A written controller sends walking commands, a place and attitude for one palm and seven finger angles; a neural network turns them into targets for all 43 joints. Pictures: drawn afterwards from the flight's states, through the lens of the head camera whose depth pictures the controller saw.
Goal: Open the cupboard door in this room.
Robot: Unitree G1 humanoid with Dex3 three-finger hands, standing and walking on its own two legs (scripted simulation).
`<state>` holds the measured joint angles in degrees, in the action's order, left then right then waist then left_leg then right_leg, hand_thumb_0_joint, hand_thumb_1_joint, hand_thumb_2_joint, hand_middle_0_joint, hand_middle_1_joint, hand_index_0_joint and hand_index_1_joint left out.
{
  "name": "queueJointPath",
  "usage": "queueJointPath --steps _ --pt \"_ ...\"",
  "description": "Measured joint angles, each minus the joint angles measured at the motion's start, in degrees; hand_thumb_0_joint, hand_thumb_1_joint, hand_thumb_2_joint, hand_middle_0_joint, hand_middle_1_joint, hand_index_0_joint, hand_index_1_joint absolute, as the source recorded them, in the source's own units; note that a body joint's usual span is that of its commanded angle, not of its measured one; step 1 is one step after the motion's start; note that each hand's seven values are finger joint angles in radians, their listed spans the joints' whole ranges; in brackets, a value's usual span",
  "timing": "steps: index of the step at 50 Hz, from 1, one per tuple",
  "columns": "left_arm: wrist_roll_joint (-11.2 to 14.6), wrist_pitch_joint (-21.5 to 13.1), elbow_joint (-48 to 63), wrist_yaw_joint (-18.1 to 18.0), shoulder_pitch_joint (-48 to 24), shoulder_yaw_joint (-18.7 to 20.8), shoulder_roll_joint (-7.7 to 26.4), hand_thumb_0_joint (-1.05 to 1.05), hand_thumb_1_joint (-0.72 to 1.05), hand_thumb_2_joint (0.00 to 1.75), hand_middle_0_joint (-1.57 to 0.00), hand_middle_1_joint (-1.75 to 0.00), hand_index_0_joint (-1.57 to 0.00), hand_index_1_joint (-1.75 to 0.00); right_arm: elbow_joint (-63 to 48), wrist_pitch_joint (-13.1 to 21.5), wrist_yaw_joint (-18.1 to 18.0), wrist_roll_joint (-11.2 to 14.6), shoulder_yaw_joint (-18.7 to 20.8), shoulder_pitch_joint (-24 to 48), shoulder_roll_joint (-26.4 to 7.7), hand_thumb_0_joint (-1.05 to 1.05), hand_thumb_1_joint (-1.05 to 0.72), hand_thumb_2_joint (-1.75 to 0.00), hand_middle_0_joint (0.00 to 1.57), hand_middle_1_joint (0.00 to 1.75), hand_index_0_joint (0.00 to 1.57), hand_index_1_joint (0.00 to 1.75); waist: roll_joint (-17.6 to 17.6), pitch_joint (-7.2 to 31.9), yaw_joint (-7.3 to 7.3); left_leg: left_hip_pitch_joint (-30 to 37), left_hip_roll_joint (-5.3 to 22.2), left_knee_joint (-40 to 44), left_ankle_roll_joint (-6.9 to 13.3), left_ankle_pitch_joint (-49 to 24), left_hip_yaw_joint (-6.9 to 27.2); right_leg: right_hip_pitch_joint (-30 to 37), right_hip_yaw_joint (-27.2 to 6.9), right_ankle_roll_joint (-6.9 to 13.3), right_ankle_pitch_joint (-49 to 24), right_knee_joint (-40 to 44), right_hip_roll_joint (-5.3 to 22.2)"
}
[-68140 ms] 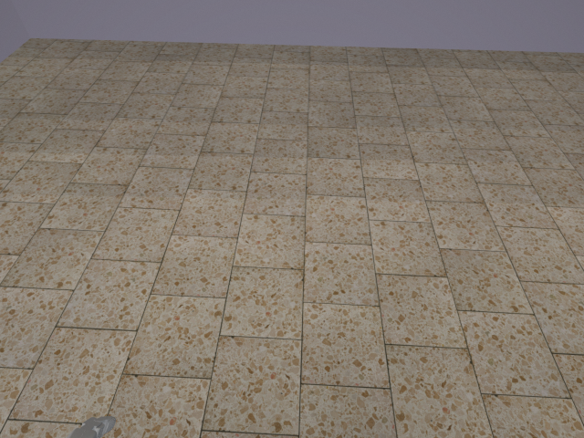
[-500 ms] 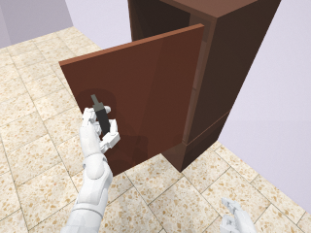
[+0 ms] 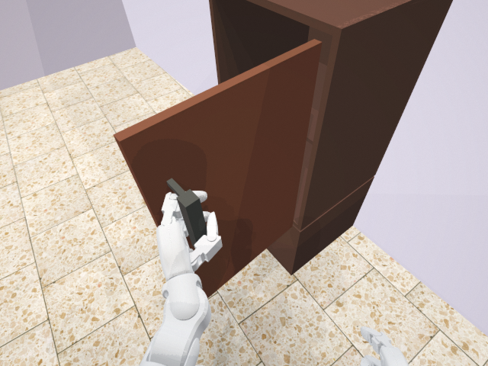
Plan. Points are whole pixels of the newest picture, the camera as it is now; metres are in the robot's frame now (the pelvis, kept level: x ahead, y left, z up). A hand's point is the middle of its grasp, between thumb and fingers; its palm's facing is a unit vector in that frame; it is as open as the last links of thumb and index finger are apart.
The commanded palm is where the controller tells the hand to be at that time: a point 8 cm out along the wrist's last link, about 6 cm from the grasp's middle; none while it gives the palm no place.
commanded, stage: open thumb and fingers to let go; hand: left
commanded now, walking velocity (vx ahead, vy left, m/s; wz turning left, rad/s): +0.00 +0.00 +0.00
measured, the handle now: (188, 216) +0.34 +0.11 +0.08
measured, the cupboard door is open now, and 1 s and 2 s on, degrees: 94 96 94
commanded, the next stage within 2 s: slide the hand sideways off the handle in 0.68 s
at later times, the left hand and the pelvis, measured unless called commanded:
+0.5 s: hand (208, 231) +0.31 +0.07 +0.08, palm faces +0.28 -0.96 +0.01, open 13.9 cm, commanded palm +0.27 +0.12 +0.07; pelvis -0.01 +0.02 +0.00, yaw +0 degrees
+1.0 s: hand (199, 254) +0.27 +0.08 +0.07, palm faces -0.23 -0.97 -0.02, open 16.0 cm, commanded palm +0.26 +0.13 +0.07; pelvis -0.02 +0.04 +0.00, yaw -1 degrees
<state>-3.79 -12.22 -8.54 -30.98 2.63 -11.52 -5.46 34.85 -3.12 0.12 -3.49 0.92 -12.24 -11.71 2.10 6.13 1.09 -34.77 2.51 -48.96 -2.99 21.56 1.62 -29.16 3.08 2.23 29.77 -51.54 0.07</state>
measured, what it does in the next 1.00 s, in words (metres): stands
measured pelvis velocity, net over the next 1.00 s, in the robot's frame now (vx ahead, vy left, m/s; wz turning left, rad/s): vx -0.02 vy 0.04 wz -0.01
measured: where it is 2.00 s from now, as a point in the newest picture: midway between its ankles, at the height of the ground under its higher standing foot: outside the picture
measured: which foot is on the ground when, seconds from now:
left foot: down 0.00-1.00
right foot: down 0.00-1.00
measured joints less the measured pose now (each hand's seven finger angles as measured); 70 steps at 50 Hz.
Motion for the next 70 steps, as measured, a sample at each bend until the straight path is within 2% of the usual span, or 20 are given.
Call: queueJointPath --steps 6,17,22,30,40,41,42,44,47,49,50,52,58,61,64,70 --pt "1.2 0.62 -2.88 0.94 -2.76 1.22 -0.26 0.01 0.45 0.7 -0.37 -1.31 -0.36 -1.31 -0.28 0.28 0.0 0.19 -0.62 1.12 0.9 0.02 -0.9 -0.9 0.2 0.3 0.19 0.3 0.19 0.34 -0.51 0.19 -0.12 0.54 0.02 -0.66 0.05 0.19 0.05 -0.09 -0.64 0.51 0.1" --pt "-0.2 0.56 -5.22 -0.38 -5.51 0.16 -1.29 0.0 -0.17 0.44 -0.33 -1.24 -0.33 -1.23 -0.85 0.49 0.69 0.06 -0.78 1.32 1.25 0.01 -0.9 -0.9 0.2 0.3 0.2 0.3 -0.01 0.38 -0.84 -0.85 -0.29 -0.62 0.43 -0.66 -0.19 -0.61 -0.24 -0.69 -1.03 -0.04 0.31" --pt "-0.23 0.9 -5.73 -0.74 -6.32 -0.14 -1.35 0.0 -0.37 0.36 -0.31 -1.15 -0.3 -1.15 -0.45 0.06 0.51 0.1 -0.86 1.06 1.22 0.01 -0.9 -0.9 0.2 0.3 0.2 0.3 -0.2 0.18 -0.61 -0.92 -0.3 -0.84 0.77 -0.69 -0.36 -0.53 -0.42 -1.05 -1.38 0.22 0.33" --pt "-0.55 1.47 -6.71 -1.02 -7.73 -0.22 -1.04 -0.01 -0.48 0.31 -0.3 -0.86 -0.29 -0.86 -0.04 -0.55 0.36 0.05 -0.93 0.72 1.38 0.02 -0.9 -0.9 0.2 0.3 0.2 0.3 -0.48 -0.05 -0.25 -1.02 -0.29 -0.91 1.31 -0.83 -0.76 -0.48 -0.83 -1.58 -2.04 0.8 0.34" --pt "-0.6 1.89 -6.99 -1.32 -8.69 -1.54 -1.1 -0.01 -0.5 0.3 -0.41 -0.64 -0.41 -0.63 0.15 -0.29 0.75 0.19 -1.07 1.33 1.5 0.02 -0.9 -0.9 0.2 0.3 0.2 0.3 -0.25 -0.46 -0.43 -1.75 -0.57 -1.84 1.99 -0.69 -0.9 -0.82 -0.98 -2.25 -2.33 0.64 0.63" --pt "-1.15 1.77 -6.76 -0.2 -8.46 -1.54 -0.75 -0.01 -0.5 0.3 -0.41 -0.63 -0.4 -0.62 0.13 -0.28 0.89 0.3 -1.22 1.44 1.52 0.02 -0.9 -0.9 0.2 0.3 0.2 0.3 -0.36 -0.51 -0.36 -1.86 -0.7 -1.88 2.09 -0.74 -0.94 -0.95 -1.0 -2.31 -2.32 0.51 0.77" --pt "-1.36 1.04 -6.34 2.88 -7.93 -1.46 0.27 -0.01 -0.5 0.3 -0.41 -0.6 -0.38 -0.59 -0.22 -0.38 0.96 0.55 -1.34 1.31 1.57 0.02 -0.9 -0.9 0.2 0.3 0.2 0.3 -0.55 -0.53 -0.33 -2.01 -0.86 -1.86 2.19 -0.82 -0.98 -1.16 -1.03 -2.36 -2.31 0.34 0.93" --pt "-0.55 -1.0 -5.37 11.85 -6.86 -1.57 3.91 -0.01 -0.5 0.3 -0.37 -0.55 -0.33 -0.54 -1.35 -0.37 0.69 1.22 -1.58 0.65 1.48 0.02 -0.9 -0.9 0.2 0.3 0.2 0.3 -0.69 -0.66 -0.37 -2.23 -1.07 -1.93 2.38 -0.96 -1.01 -1.42 -1.04 -2.45 -2.3 0.09 1.13" --pt "3.98 -2.93 -4.58 24.79 -6.24 -2.25 9.49 -0.02 -0.5 0.3 -0.3 -0.46 -0.25 -0.45 -2.75 0.19 -0.16 2.69 -2.09 -0.25 0.71 0.02 -0.9 -0.9 0.2 0.3 0.2 0.3 -0.01 -1.19 -0.2 -1.94 -1.13 -2.17 2.57 -0.89 -0.94 -0.92 -0.98 -2.65 -2.39 0.24 1.19" --pt "7.83 -2.56 -4.71 29.05 -6.15 -2.11 10.53 -0.02 -0.5 0.3 -0.26 -0.42 -0.22 -0.41 -3.16 0.82 -0.64 3.51 -2.41 -0.54 0.13 0.02 -0.9 -0.9 0.2 0.3 0.2 0.3 0.43 -1.66 -0.11 -1.39 -1.1 -2.03 2.7 -0.88 -1.11 -0.32 -1.15 -2.85 -2.62 0.65 1.16" --pt "9.31 -2.11 -4.89 29.78 -6.08 -1.71 10.25 -0.02 -0.5 0.3 -0.25 -0.4 -0.21 -0.39 -3.25 1.14 -0.75 3.76 -2.55 -0.63 -0.1 0.02 -0.9 -0.9 0.2 0.3 0.2 0.3 0.5 -1.88 -0.09 -1.08 -1.11 -1.82 2.77 -0.94 -1.27 -0.07 -1.31 -2.94 -2.76 0.87 1.19" --pt "10.31 -1.49 -4.49 29.82 -5.77 -1.37 9.3 -0.02 -0.5 0.3 -0.22 -0.37 -0.2 -0.37 -3.47 1.71 -0.7 3.95 -2.7 -0.81 -0.32 0.02 -0.9 -0.9 0.2 0.3 0.2 0.3 0.34 -2.05 -0.06 -0.74 -1.17 -1.38 2.9 -1.13 -1.66 0.06 -1.68 -3.11 -3.0 1.13 1.29" --pt "8.05 -1.99 -0.33 26.91 -1.64 -0.76 6.95 -0.02 -0.5 0.3 -0.18 -0.32 -0.19 -0.33 -5.08 2.5 0.65 3.45 -2.59 -1.55 0.02 0.02 -0.9 -0.9 0.2 0.3 0.2 0.3 -0.66 -1.81 0.13 -0.63 -1.0 -1.06 3.0 -1.13 -2.67 -0.53 -2.7 -3.23 -3.02 0.85 1.23" --pt "6.98 -2.56 1.95 27.1 0.79 -0.41 7.91 -0.02 -0.5 0.3 -0.18 -0.32 -0.18 -0.32 -5.77 2.26 0.88 3.32 -2.64 -1.68 0.21 0.02 -0.9 -0.9 0.2 0.3 0.2 0.3 -1.0 -1.85 0.14 -0.72 -0.82 -1.41 2.88 -0.83 -2.73 -0.7 -2.8 -3.1 -2.72 0.43 1.07" --pt "7.06 -2.49 3.81 28.2 2.48 0.0 9.54 -0.02 -0.5 0.3 -0.19 -0.32 -0.18 -0.31 -6.05 2.18 0.67 3.46 -2.68 -1.48 0.14 0.02 -0.9 -0.9 0.2 0.3 0.2 0.3 -0.93 -2.05 0.09 -0.89 -0.67 -1.85 2.72 -0.55 -2.49 -0.75 -2.58 -2.92 -2.45 0.12 0.9" --pt "8.91 -1.94 8.01 30.14 6.75 1.17 10.83 -0.02 -0.5 0.3 -0.2 -0.32 -0.19 -0.32 -6.57 3.04 0.19 3.75 -2.59 -1.15 -0.24 0.02 -0.9 -0.9 0.2 0.3 0.2 0.3 -0.21 -1.94 -0.17 -1.01 -0.53 -2.2 2.41 -0.1 -2.1 -0.71 -2.22 -2.64 -1.97 -0.12 0.71"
